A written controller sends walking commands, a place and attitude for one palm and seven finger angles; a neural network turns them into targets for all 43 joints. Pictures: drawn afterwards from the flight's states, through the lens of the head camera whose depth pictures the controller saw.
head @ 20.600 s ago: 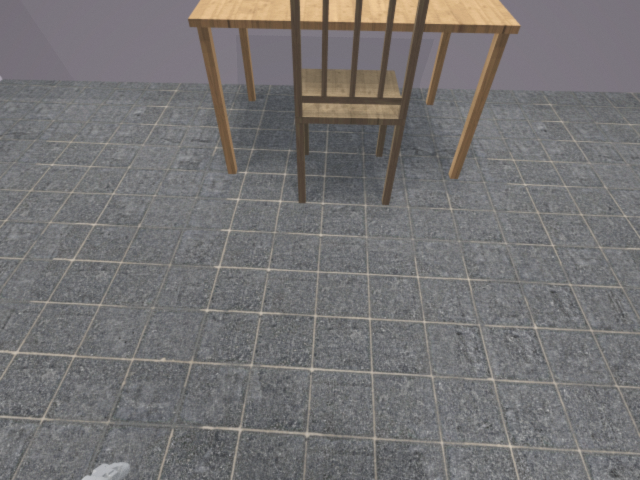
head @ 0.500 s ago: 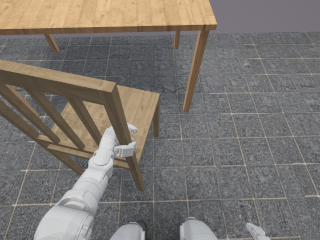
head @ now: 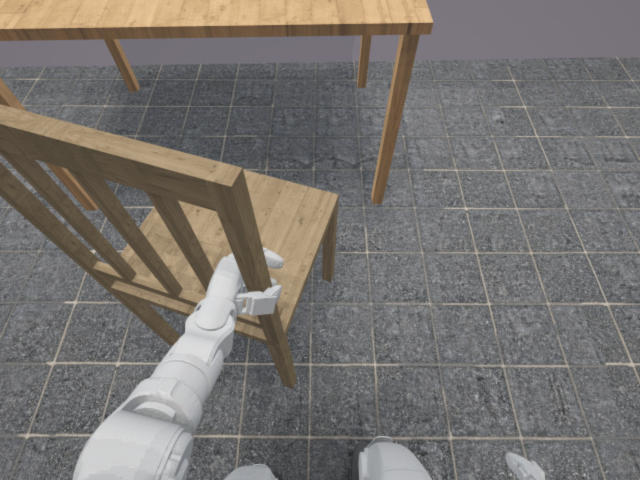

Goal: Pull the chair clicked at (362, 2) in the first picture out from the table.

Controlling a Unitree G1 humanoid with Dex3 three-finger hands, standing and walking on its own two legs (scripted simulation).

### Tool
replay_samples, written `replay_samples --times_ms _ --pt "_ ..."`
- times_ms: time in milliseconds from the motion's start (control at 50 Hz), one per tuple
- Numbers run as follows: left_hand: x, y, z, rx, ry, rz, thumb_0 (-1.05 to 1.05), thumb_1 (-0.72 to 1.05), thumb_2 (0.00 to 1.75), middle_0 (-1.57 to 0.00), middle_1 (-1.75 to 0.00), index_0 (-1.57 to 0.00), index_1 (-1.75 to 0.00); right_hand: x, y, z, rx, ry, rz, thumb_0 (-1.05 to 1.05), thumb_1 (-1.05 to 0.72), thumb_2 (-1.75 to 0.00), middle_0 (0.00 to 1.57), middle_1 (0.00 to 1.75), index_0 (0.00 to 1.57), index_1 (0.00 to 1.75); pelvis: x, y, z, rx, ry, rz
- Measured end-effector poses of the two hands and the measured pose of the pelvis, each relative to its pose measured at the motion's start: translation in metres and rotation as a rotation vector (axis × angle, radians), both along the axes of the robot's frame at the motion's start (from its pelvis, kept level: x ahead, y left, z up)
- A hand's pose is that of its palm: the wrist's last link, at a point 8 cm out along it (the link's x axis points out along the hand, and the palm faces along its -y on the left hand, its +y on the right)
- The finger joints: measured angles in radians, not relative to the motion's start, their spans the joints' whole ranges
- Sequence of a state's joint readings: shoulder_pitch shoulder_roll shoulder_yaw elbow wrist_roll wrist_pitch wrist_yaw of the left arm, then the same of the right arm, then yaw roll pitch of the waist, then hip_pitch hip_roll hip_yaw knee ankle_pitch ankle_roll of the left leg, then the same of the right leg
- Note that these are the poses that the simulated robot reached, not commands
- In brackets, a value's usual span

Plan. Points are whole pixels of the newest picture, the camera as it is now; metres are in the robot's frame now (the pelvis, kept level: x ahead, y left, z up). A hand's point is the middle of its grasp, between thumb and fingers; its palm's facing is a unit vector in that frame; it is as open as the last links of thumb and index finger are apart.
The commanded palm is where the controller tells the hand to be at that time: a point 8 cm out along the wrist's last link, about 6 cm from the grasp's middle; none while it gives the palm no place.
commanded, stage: step backward, pulling the chair out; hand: left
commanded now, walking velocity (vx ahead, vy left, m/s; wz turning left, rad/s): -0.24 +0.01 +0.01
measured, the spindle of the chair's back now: (139, 243) +0.43 +0.29 -0.05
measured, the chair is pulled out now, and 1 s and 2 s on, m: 0.42 0.59 0.59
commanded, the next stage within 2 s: stop walking, hand still on the chair in 0.10 s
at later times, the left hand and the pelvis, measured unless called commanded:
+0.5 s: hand (264, 399) +0.21 +0.08 -0.06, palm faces -0.15 -0.98 -0.13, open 6.3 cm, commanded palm +0.21 +0.13 -0.04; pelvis -0.07 +0.00 +0.01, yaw +0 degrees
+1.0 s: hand (269, 422) +0.19 +0.07 -0.06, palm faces -0.17 -0.98 -0.11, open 6.2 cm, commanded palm +0.18 +0.13 -0.04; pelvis -0.02 +0.01 +0.01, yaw +0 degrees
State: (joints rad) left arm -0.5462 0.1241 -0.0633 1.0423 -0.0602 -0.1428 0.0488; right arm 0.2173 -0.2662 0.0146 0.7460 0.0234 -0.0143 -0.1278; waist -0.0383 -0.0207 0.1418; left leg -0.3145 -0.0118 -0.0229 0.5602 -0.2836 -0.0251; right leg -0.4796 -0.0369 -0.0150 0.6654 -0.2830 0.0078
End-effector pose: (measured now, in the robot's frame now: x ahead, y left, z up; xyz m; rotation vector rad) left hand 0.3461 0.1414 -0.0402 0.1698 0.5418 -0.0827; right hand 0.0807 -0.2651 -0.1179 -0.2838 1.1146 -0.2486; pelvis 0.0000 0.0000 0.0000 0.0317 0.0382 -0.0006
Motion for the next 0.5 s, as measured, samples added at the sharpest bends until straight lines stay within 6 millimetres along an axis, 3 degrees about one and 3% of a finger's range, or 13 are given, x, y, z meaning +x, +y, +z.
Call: replay_samples --times_ms 140,300,400,500 --pt "-0.034 -0.003 0.001 -0.004 0.006 0.031 0.20 0.55 0.79 -0.32 -1.16 -0.49 -1.45 -0.024 0.016 -0.012 0.110 -0.035 -0.022 0.01 -0.91 -0.89 0.20 0.30 0.20 0.29 -0.032 -0.010 -0.001 -0.027 -0.013 0.007" --pt "-0.083 -0.003 0.001 -0.011 0.008 -0.002 0.20 0.56 0.79 -0.30 -1.18 -0.49 -1.45 -0.059 0.023 -0.004 0.058 -0.039 0.025 0.01 -0.91 -0.89 0.21 0.30 0.20 0.30 -0.068 0.003 0.000 -0.007 -0.020 0.024" --pt "-0.117 -0.003 0.001 -0.010 0.013 -0.023 0.20 0.55 0.79 -0.31 -1.18 -0.49 -1.45 -0.071 0.031 -0.001 0.087 -0.040 0.014 0.01 -0.91 -0.89 0.20 0.30 0.20 0.29 -0.071 0.002 0.004 -0.008 -0.045 0.006" --pt "-0.141 -0.008 0.001 -0.007 0.012 -0.029 0.19 0.55 0.79 -0.31 -1.18 -0.49 -1.45 -0.065 0.035 0.000 0.115 -0.075 0.022 0.01 -0.91 -0.89 0.20 0.30 0.20 0.30 -0.070 -0.002 0.006 -0.014 -0.063 -0.001"
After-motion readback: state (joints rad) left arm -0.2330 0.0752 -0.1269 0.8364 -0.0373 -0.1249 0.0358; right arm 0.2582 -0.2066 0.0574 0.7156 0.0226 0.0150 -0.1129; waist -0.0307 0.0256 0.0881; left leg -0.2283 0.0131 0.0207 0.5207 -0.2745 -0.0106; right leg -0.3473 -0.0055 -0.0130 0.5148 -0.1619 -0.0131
